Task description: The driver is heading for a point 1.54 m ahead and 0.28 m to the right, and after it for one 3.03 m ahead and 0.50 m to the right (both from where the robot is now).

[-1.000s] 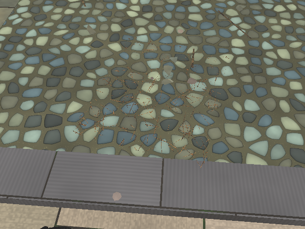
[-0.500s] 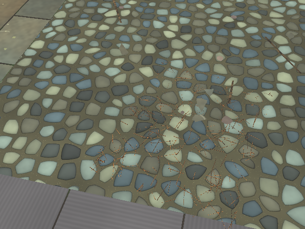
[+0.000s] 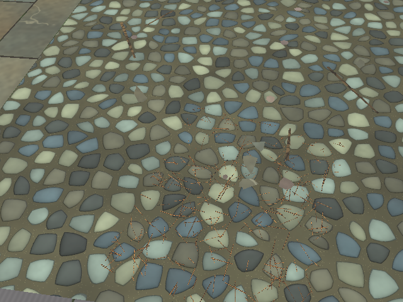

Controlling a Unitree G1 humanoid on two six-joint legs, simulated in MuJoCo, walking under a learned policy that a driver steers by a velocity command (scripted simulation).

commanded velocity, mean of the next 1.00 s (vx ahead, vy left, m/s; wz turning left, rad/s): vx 0.01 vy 0.00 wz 0.00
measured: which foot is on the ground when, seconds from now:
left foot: down 0.00-1.00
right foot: down 0.00-1.00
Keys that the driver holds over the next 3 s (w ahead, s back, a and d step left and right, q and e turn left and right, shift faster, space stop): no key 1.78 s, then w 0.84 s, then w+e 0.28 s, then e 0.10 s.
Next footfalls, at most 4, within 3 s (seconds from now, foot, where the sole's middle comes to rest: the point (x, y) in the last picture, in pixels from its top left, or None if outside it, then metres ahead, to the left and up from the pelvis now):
2.08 left None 0.16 0.16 -0.73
2.54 right None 0.40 -0.03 -0.71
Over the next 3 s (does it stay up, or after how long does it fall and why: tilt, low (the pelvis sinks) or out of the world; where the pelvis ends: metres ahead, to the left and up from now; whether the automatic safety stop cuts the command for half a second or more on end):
stays up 0.55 0.07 0.05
